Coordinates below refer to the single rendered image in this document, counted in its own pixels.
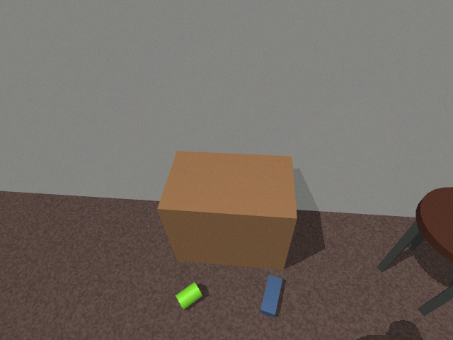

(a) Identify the stool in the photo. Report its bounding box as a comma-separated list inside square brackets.
[377, 187, 453, 316]

